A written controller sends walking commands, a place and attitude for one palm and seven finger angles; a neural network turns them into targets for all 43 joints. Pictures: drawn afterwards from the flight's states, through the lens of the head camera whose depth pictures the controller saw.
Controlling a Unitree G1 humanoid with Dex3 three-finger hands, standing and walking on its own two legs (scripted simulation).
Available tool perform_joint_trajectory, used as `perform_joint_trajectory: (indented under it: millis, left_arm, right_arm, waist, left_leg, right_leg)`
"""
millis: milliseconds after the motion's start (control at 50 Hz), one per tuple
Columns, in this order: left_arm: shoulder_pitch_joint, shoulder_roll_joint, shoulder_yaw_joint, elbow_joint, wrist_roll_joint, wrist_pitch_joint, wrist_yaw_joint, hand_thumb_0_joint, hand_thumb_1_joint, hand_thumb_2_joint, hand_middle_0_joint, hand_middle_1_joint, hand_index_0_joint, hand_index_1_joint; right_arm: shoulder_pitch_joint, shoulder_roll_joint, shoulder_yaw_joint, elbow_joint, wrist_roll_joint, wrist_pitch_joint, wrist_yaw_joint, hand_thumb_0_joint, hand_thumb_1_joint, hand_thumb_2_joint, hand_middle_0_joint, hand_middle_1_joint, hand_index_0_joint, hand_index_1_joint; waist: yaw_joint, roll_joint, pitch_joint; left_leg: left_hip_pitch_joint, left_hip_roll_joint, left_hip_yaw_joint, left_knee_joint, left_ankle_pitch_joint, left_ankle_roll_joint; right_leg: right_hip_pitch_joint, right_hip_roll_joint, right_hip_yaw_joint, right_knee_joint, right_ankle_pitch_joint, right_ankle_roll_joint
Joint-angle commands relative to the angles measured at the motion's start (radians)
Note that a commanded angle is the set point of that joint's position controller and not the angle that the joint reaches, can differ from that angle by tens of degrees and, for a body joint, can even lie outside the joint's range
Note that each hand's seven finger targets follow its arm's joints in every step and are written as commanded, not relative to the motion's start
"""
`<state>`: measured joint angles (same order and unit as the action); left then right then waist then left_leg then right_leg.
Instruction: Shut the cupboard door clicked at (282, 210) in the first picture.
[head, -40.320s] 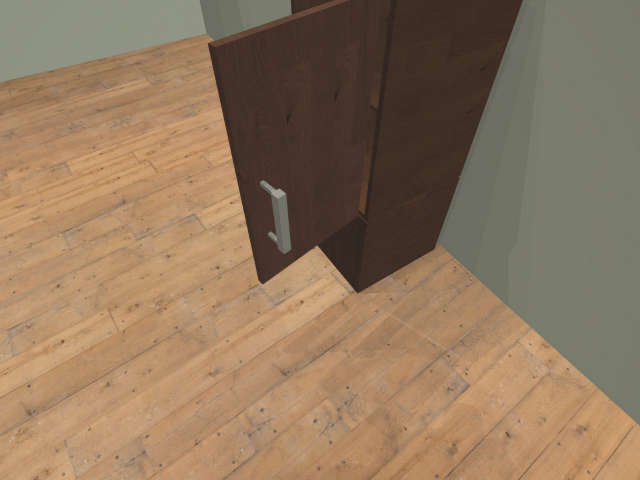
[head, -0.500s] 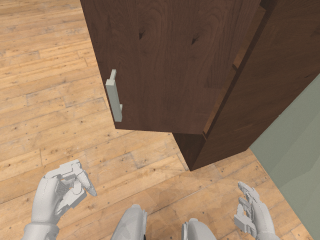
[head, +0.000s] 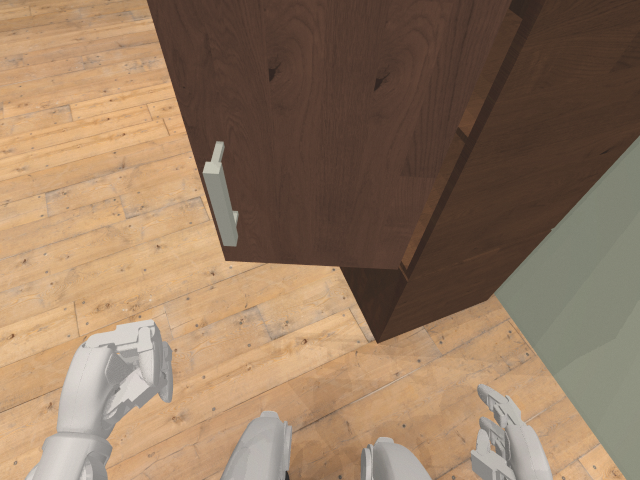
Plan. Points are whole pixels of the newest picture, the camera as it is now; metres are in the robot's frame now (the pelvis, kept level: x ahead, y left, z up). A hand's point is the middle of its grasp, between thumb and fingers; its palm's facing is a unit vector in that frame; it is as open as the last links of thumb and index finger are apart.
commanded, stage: raise the hand and make a fist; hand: left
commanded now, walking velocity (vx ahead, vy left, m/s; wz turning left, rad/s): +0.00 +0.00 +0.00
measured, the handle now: (225, 197) +0.50 +0.19 +0.01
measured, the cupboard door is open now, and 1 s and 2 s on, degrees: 66 66 66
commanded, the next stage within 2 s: bring the fist close to the handle in 0.24 s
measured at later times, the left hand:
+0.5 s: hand (174, 364) +0.24 +0.18 +0.04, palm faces +0.02 -1.00 -0.03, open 3.1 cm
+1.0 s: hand (212, 294) +0.33 +0.17 +0.02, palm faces +0.01 -1.00 -0.01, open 3.1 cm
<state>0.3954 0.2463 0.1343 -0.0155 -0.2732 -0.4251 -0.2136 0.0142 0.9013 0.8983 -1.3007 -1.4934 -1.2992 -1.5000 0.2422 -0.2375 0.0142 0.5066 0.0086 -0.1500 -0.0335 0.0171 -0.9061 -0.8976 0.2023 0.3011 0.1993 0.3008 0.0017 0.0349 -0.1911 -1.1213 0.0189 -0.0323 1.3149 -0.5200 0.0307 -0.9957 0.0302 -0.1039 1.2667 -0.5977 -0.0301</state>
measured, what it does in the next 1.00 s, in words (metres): stands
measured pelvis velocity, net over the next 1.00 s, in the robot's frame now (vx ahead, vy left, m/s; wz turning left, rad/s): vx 0.00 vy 0.00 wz -0.01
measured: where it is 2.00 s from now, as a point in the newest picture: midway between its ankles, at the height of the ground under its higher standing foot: outside the picture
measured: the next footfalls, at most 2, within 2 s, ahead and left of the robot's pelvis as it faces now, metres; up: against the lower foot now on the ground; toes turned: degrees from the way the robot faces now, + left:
none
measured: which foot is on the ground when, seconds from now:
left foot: down 0.00-1.00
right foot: down 0.00-1.00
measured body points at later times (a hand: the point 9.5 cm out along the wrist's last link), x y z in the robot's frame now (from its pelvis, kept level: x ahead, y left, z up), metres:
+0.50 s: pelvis +0.00 -0.01 -0.01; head +0.08 +0.01 +0.44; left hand +0.23 +0.24 +0.04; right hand +0.20 -0.23 -0.08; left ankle +0.06 +0.10 -0.62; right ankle +0.01 -0.11 -0.62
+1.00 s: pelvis +0.00 +0.00 -0.01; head +0.10 +0.02 +0.43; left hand +0.32 +0.22 +0.02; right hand +0.15 -0.25 -0.11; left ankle +0.06 +0.10 -0.62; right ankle +0.01 -0.11 -0.62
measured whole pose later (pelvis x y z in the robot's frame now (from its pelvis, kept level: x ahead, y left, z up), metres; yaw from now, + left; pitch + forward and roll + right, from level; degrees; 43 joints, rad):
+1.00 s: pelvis +0.00 +0.00 -0.01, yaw -1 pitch +22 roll -3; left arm -0.08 0.22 0.12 0.37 -0.20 -0.46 -0.13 0.01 0.90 0.90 -1.30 -1.50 -1.30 -1.50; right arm 0.23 -0.25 0.01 0.58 0.00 -0.09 -0.01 0.02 -0.91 -0.90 0.20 0.30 0.20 0.30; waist -0.03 0.02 -0.20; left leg -1.19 0.02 -0.01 1.33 -0.52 0.03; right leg -1.08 0.03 -0.08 1.31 -0.61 -0.03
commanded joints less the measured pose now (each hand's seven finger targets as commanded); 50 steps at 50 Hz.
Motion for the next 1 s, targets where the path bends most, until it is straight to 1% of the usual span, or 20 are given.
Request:
perform_joint_trajectory:
  millis: [0, 80, 120, 160, 200, 260, 320, 420, 460, 540, 560, 580, 660, 720, 760, 820, 900, 920, 960, 980]
  left_arm:
    - [-0.017, 0.100, 0.070, -0.212, -0.015, -0.073, 0.007, 0.000, 0.900, 0.900, -1.300, -1.500, -1.300, -1.500]
    - [-0.023, 0.095, 0.062, -0.207, -0.012, -0.080, 0.007, 0.000, 0.900, 0.900, -1.300, -1.500, -1.300, -1.500]
    - [-0.024, 0.091, 0.055, -0.196, -0.012, -0.081, 0.006, 0.000, 0.900, 0.900, -1.300, -1.500, -1.300, -1.500]
    - [-0.027, 0.110, 0.073, -0.199, -0.013, -0.078, 0.004, 0.000, 0.900, 0.900, -1.300, -1.500, -1.300, -1.500]
    - [-0.021, 0.093, 0.059, -0.201, -0.013, -0.078, 0.002, 0.000, 0.900, 0.900, -1.300, -1.500, -1.300, -1.500]
    - [-0.023, 0.109, 0.069, -0.212, -0.010, -0.075, 0.003, 0.000, 0.900, 0.900, -1.300, -1.500, -1.300, -1.500]
    - [-0.028, 0.092, 0.062, -0.199, -0.018, -0.075, 0.000, 0.000, 0.900, 0.900, -1.300, -1.500, -1.300, -1.500]
    - [-0.183, 0.094, 0.044, -0.148, -0.007, -0.091, -0.006, 0.000, 0.900, 0.900, -1.300, -1.500, -1.300, -1.500]
    - [-0.261, 0.102, 0.036, -0.140, 0.000, -0.089, -0.004, 0.000, 0.900, 0.900, -1.300, -1.500, -1.300, -1.500]
    - [-0.334, 0.109, 0.049, -0.087, 0.005, -0.066, 0.002, 0.000, 0.900, 0.900, -1.300, -1.500, -1.300, -1.500]
    - [-0.340, 0.134, 0.072, -0.081, 0.006, -0.058, 0.008, 0.000, 0.900, 0.900, -1.300, -1.500, -1.300, -1.500]
    - [-0.339, 0.111, 0.056, -0.071, 0.005, -0.050, 0.007, 0.000, 0.900, 0.900, -1.300, -1.500, -1.300, -1.500]
    - [-0.361, 0.115, 0.073, -0.007, 0.011, -0.027, 0.028, 0.000, 0.900, 0.900, -1.300, -1.500, -1.300, -1.500]
    - [-0.392, 0.080, 0.043, 0.020, 0.019, -0.038, 0.040, 0.000, 0.900, 0.900, -1.300, -1.500, -1.300, -1.500]
    - [-0.438, 0.095, 0.052, 0.063, 0.030, -0.048, 0.052, 0.000, 0.900, 0.900, -1.300, -1.500, -1.300, -1.500]
    - [-0.564, 0.072, 0.019, 0.098, 0.050, -0.076, 0.067, 0.000, 0.900, 0.900, -1.300, -1.500, -1.300, -1.500]
    - [-0.668, 0.080, 0.030, 0.157, 0.062, -0.104, 0.084, 0.000, 0.900, 0.900, -1.300, -1.500, -1.300, -1.500]
    - [-0.677, 0.091, 0.042, 0.178, 0.064, -0.108, 0.086, 0.000, 0.900, 0.900, -1.300, -1.500, -1.300, -1.500]
    - [-0.711, 0.106, 0.049, 0.200, 0.073, -0.110, 0.090, 0.000, 0.900, 0.900, -1.300, -1.500, -1.300, -1.500]
    - [-0.748, 0.089, 0.031, 0.192, 0.079, -0.114, 0.094, 0.000, 0.900, 0.900, -1.300, -1.500, -1.300, -1.500]
  right_arm:
    - [-0.046, -0.131, -0.062, -0.160, 0.005, -0.052, -0.009, 0.000, -0.900, -0.900, 0.200, 0.300, 0.200, 0.300]
    - [-0.043, -0.133, -0.063, -0.159, 0.006, -0.048, -0.009, 0.000, -0.900, -0.900, 0.200, 0.300, 0.200, 0.300]
    - [-0.045, -0.131, -0.062, -0.162, 0.007, -0.045, -0.008, 0.000, -0.900, -0.900, 0.200, 0.300, 0.200, 0.300]
    - [-0.042, -0.134, -0.062, -0.160, 0.004, -0.042, -0.010, 0.000, -0.900, -0.900, 0.200, 0.300, 0.200, 0.300]
    - [-0.044, -0.132, -0.062, -0.164, 0.007, -0.041, -0.010, 0.000, -0.900, -0.900, 0.200, 0.300, 0.200, 0.300]
    - [-0.042, -0.131, -0.062, -0.162, 0.007, -0.037, -0.010, 0.000, -0.900, -0.900, 0.200, 0.300, 0.200, 0.300]
    - [-0.044, -0.128, -0.060, -0.164, 0.007, -0.035, -0.009, 0.000, -0.900, -0.900, 0.200, 0.300, 0.200, 0.300]
    - [-0.040, -0.138, -0.055, -0.142, 0.004, -0.040, -0.014, 0.000, -0.900, -0.900, 0.200, 0.300, 0.200, 0.300]
    - [-0.036, -0.145, -0.054, -0.135, 0.001, -0.042, -0.016, 0.000, -0.900, -0.900, 0.200, 0.300, 0.200, 0.300]
    - [-0.037, -0.147, -0.055, -0.123, 0.004, -0.037, -0.013, 0.000, -0.900, -0.900, 0.200, 0.300, 0.200, 0.300]
    - [-0.032, -0.151, -0.056, -0.119, 0.004, -0.035, -0.013, 0.000, -0.900, -0.900, 0.200, 0.300, 0.200, 0.300]
    - [-0.037, -0.146, -0.054, -0.120, 0.004, -0.032, -0.009, 0.000, -0.900, -0.900, 0.200, 0.300, 0.200, 0.300]
    - [-0.024, -0.146, -0.055, -0.111, 0.004, -0.014, 0.000, 0.000, -0.900, -0.900, 0.200, 0.300, 0.200, 0.300]
    - [-0.026, -0.143, -0.056, -0.105, 0.004, -0.004, 0.009, 0.000, -0.900, -0.900, 0.200, 0.300, 0.200, 0.300]
    - [-0.019, -0.150, -0.057, -0.096, 0.001, 0.004, 0.008, 0.000, -0.900, -0.900, 0.200, 0.300, 0.200, 0.300]
    - [-0.019, -0.152, -0.060, -0.077, -0.002, 0.007, 0.009, 0.000, -0.900, -0.900, 0.200, 0.300, 0.200, 0.300]
    - [-0.012, -0.158, -0.064, -0.054, -0.006, 0.013, 0.008, 0.000, -0.900, -0.900, 0.200, 0.300, 0.200, 0.300]
    - [-0.009, -0.159, -0.064, -0.051, -0.006, 0.016, 0.009, 0.000, -0.900, -0.900, 0.200, 0.300, 0.200, 0.300]
    - [-0.002, -0.163, -0.066, -0.046, -0.007, 0.023, 0.011, 0.000, -0.900, -0.900, 0.200, 0.300, 0.200, 0.300]
    - [-0.004, -0.161, -0.067, -0.041, -0.006, 0.025, 0.014, 0.000, -0.900, -0.900, 0.200, 0.300, 0.200, 0.300]
  waist:
    - [0.010, 0.032, -0.218]
    - [0.003, 0.018, -0.221]
    - [0.001, 0.030, -0.197]
    - [0.005, 0.026, -0.213]
    - [0.002, 0.019, -0.217]
    - [0.007, 0.038, -0.226]
    - [-0.001, 0.008, -0.212]
    - [-0.025, 0.014, -0.190]
    - [-0.031, 0.028, -0.203]
    - [-0.018, 0.039, -0.260]
    - [-0.009, 0.036, -0.285]
    - [-0.005, 0.048, -0.301]
    - [-0.003, 0.014, -0.310]
    - [-0.009, 0.026, -0.292]
    - [-0.021, -0.005, -0.270]
    - [-0.042, 0.017, -0.261]
    - [-0.045, 0.010, -0.313]
    - [-0.037, 0.011, -0.321]
    - [-0.034, 0.038, -0.345]
    - [-0.036, 0.066, -0.369]
  left_leg:
    - [0.248, -0.011, -0.045, -0.216, 0.158, -0.007]
    - [0.240, -0.011, -0.040, -0.202, 0.171, -0.004]
    - [0.235, -0.011, -0.039, -0.210, 0.140, -0.006]
    - [0.230, -0.012, -0.040, -0.205, 0.148, -0.003]
    - [0.236, -0.012, -0.035, -0.199, 0.163, -0.002]
    - [0.243, -0.011, -0.039, -0.202, 0.170, -0.003]
    - [0.227, -0.013, -0.035, -0.192, 0.166, -0.003]
    - [0.188, -0.010, -0.034, -0.157, 0.123, 0.000]
    - [0.191, -0.010, -0.038, -0.154, 0.116, 0.004]
    - [0.214, -0.010, -0.034, -0.160, 0.133, 0.002]
    - [0.227, -0.008, -0.038, -0.164, 0.155, 0.002]
    - [0.234, -0.011, -0.030, -0.165, 0.174, 0.001]
    - [0.235, -0.009, -0.031, -0.171, 0.213, 0.001]
    - [0.248, -0.008, -0.029, -0.183, 0.206, -0.005]
    - [0.226, -0.006, -0.031, -0.177, 0.196, -0.001]
    - [0.243, -0.003, -0.038, -0.177, 0.160, -0.004]
    - [0.256, -0.004, -0.039, -0.166, 0.165, -0.004]
    - [0.256, -0.004, -0.039, -0.168, 0.171, -0.007]
    - [0.276, -0.003, -0.042, -0.171, 0.195, -0.009]
    - [0.314, 0.000, -0.046, -0.173, 0.217, -0.013]
  right_leg:
    - [0.095, 0.011, 0.063, -0.188, 0.170, -0.011]
    - [0.097, 0.012, 0.069, -0.184, 0.187, -0.009]
    - [0.083, 0.011, 0.071, -0.196, 0.152, -0.008]
    - [0.098, 0.014, 0.073, -0.191, 0.163, -0.011]
    - [0.101, 0.011, 0.078, -0.193, 0.182, -0.008]
    - [0.104, 0.014, 0.073, -0.185, 0.188, -0.012]
    - [0.106, 0.011, 0.081, -0.194, 0.190, -0.007]
    - [0.049, 0.008, 0.094, -0.188, 0.134, -0.006]
    - [0.038, 0.010, 0.093, -0.181, 0.128, -0.009]
    - [0.056, 0.007, 0.096, -0.182, 0.148, -0.009]
    - [0.069, 0.010, 0.092, -0.174, 0.173, -0.012]
    - [0.084, 0.005, 0.094, -0.172, 0.199, -0.009]
    - [0.107, 0.009, 0.087, -0.165, 0.253, -0.007]
    - [0.087, 0.005, 0.078, -0.167, 0.249, -0.006]
    - [0.077, 0.007, 0.079, -0.167, 0.240, -0.006]
    - [0.018, 0.003, 0.073, -0.164, 0.199, -0.006]
    - [0.009, 0.002, 0.077, -0.154, 0.204, -0.006]
    - [0.016, 0.002, 0.077, -0.151, 0.208, -0.008]
    - [0.014, 0.003, 0.074, -0.142, 0.228, -0.012]
    - [-0.006, 0.001, 0.069, -0.135, 0.244, -0.011]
